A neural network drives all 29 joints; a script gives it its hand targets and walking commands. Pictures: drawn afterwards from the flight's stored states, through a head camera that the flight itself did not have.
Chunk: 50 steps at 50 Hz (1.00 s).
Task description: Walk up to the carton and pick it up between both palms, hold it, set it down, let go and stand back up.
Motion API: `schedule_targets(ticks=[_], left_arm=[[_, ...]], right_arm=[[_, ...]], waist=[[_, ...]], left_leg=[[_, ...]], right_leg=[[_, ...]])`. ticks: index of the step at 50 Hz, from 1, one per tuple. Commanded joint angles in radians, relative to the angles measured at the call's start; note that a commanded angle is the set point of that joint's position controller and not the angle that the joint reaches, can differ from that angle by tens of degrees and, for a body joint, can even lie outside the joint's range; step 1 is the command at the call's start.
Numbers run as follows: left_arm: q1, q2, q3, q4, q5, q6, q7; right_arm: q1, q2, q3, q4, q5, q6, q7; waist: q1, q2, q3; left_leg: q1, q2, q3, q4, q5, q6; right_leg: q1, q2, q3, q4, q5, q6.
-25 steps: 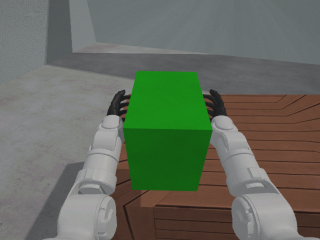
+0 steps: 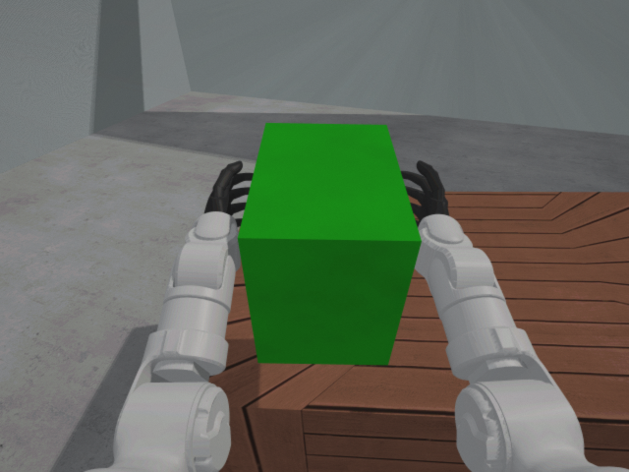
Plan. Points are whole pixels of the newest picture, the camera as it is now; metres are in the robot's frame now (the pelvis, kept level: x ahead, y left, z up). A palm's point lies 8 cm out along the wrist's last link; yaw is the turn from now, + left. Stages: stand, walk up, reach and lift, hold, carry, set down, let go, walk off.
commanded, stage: hold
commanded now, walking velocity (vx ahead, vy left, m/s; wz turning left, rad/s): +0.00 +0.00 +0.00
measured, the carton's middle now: (324, 239) +0.41 +0.02 +0.15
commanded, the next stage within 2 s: none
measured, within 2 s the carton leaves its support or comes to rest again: neither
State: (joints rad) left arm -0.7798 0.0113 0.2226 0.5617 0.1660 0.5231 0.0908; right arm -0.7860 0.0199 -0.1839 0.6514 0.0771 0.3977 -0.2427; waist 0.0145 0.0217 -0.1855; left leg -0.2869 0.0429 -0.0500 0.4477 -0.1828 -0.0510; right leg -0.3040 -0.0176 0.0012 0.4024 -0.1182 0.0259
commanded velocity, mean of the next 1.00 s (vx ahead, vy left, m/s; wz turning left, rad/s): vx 0.00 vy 0.00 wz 0.00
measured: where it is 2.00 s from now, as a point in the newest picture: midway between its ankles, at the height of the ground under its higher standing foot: outside the picture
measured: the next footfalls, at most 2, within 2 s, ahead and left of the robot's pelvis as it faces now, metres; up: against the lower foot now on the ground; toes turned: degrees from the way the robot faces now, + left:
none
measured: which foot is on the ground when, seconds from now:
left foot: down 0.00-1.00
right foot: down 0.00-1.00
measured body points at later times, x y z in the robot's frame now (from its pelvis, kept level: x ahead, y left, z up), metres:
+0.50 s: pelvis -0.01 +0.00 +0.00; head -0.08 -0.01 +0.44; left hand +0.38 +0.15 +0.22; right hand +0.39 -0.12 +0.20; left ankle +0.03 +0.15 -0.74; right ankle +0.06 -0.13 -0.74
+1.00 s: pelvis -0.01 +0.00 +0.00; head -0.08 -0.01 +0.44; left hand +0.38 +0.15 +0.22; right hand +0.39 -0.12 +0.20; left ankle +0.03 +0.15 -0.74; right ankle +0.06 -0.13 -0.74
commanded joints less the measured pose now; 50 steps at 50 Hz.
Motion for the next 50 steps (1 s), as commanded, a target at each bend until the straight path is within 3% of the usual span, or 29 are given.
schedule_targets(ticks=[1, 8, 11, 12, 14, 17, 20, 23, 24, 27, 29, 34, 36, 40, 42, 50], left_arm=[[-0.637, -0.704, -0.335, -0.241, -0.042, 0.003, -0.179], [-0.731, -0.772, -0.395, -0.293, -0.102, 0.005, -0.169], [-0.77, -0.767, -0.394, -0.311, -0.098, 0.003, -0.161], [-0.773, -0.766, -0.403, -0.34, -0.11, 0.0, -0.159], [-0.726, -0.767, -0.386, -0.285, -0.093, 0.017, -0.163], [-0.739, -0.759, -0.393, -0.335, -0.1, 0.018, -0.163], [-0.721, -0.745, -0.375, -0.311, -0.085, 0.025, -0.166], [-0.712, -0.769, -0.407, -0.31, -0.099, 0.03, -0.163], [-0.729, -0.768, -0.412, -0.348, -0.103, 0.025, -0.163], [-0.705, -0.76, -0.4, -0.324, -0.096, 0.036, -0.169], [-0.709, -0.762, -0.404, -0.339, -0.105, 0.036, -0.168], [-0.718, -0.725, -0.367, -0.334, -0.079, 0.041, -0.17], [-0.702, -0.747, -0.376, -0.302, -0.083, 0.046, -0.173], [-0.727, -0.749, -0.397, -0.369, -0.093, 0.037, -0.168], [-0.71, -0.766, -0.408, -0.343, -0.101, 0.041, -0.169], [-0.731, -0.741, -0.384, -0.351, -0.086, 0.043, -0.174]], right_arm=[[-0.725, 0.655, 0.432, -0.178, 0.169, -0.019, 0.085], [-0.851, 0.67, 0.418, -0.253, 0.174, -0.032, 0.101], [-0.848, 0.674, 0.414, -0.221, 0.166, -0.03, 0.11], [-0.819, 0.679, 0.41, -0.217, 0.162, -0.029, 0.111], [-0.826, 0.659, 0.405, -0.215, 0.162, -0.023, 0.111], [-0.809, 0.664, 0.422, -0.227, 0.171, -0.019, 0.107], [-0.826, 0.666, 0.419, -0.228, 0.169, -0.016, 0.107], [-0.831, 0.648, 0.419, -0.246, 0.173, -0.02, 0.109], [-0.819, 0.665, 0.427, -0.249, 0.177, -0.017, 0.107], [-0.802, 0.648, 0.419, -0.238, 0.176, -0.01, 0.104], [-0.834, 0.653, 0.434, -0.289, 0.188, -0.014, 0.104], [-0.798, 0.647, 0.419, -0.222, 0.177, 0.006, 0.104], [-0.832, 0.649, 0.421, -0.243, 0.174, -0.002, 0.108], [-0.801, 0.656, 0.425, -0.242, 0.182, 0.002, 0.105], [-0.826, 0.649, 0.426, -0.272, 0.181, -0.004, 0.106], [-0.801, 0.648, 0.413, -0.224, 0.172, 0.001, 0.108]], waist=[[-0.148, -0.063, -0.233], [-0.16, -0.029, -0.284], [-0.151, -0.032, -0.284], [-0.163, -0.03, -0.285], [-0.159, -0.043, -0.256], [-0.164, -0.029, -0.276], [-0.151, -0.051, -0.267], [-0.163, -0.024, -0.274], [-0.163, -0.033, -0.286], [-0.167, -0.035, -0.265], [-0.158, -0.042, -0.302], [-0.154, -0.046, -0.263], [-0.149, -0.043, -0.256], [-0.157, -0.03, -0.287], [-0.16, -0.03, -0.285], [-0.156, -0.034, -0.269]], left_leg=[[0.158, -0.122, 0.023, -0.128, 0.067, 0.018], [0.144, -0.11, 0.019, -0.138, 0.036, 0.011], [0.144, -0.109, 0.022, -0.136, 0.017, 0.012], [0.152, -0.107, 0.02, -0.136, 0.033, 0.01], [0.141, -0.109, 0.019, -0.14, 0.008, 0.015], [0.15, -0.113, 0.022, -0.134, 0.033, 0.014], [0.153, -0.114, 0.024, -0.136, 0.021, 0.023], [0.16, -0.109, 0.021, -0.139, 0.033, 0.009], [0.161, -0.111, 0.019, -0.133, 0.048, 0.011], [0.157, -0.111, 0.018, -0.136, 0.046, 0.009], [0.161, -0.114, 0.019, -0.132, 0.053, 0.016], [0.161, -0.117, 0.021, -0.136, 0.026, 0.023], [0.156, -0.112, 0.019, -0.144, 0.018, 0.021], [0.162, -0.113, 0.018, -0.135, 0.051, 0.014], [0.164, -0.111, 0.016, -0.133, 0.053, 0.01], [0.166, -0.113, 0.018, -0.138, 0.038, 0.015]], right_leg=[[0.434, 0.07, -0.034, -0.118, 0.13, 0.034], [0.408, 0.083, -0.033, -0.106, 0.082, 0.017], [0.39, 0.085, -0.037, -0.107, 0.035, 0.013], [0.392, 0.084, -0.037, -0.105, 0.062, 0.014], [0.392, 0.081, -0.037, -0.113, 0.037, 0.016], [0.417, 0.08, -0.032, -0.109, 0.083, 0.015], [0.408, 0.078, -0.034, -0.114, 0.065, 0.021], [0.398, 0.081, -0.035, -0.111, 0.071, 0.016], [0.414, 0.081, -0.032, -0.107, 0.094, 0.016], [0.422, 0.081, -0.033, -0.109, 0.102, 0.018], [0.431, 0.078, -0.029, -0.109, 0.104, 0.019], [0.412, 0.075, -0.031, -0.118, 0.059, 0.02], [0.401, 0.08, -0.036, -0.114, 0.049, 0.016], [0.429, 0.079, -0.028, -0.104, 0.105, 0.016], [0.415, 0.082, -0.033, -0.105, 0.097, 0.015], [0.411, 0.078, -0.035, -0.11, 0.073, 0.017]])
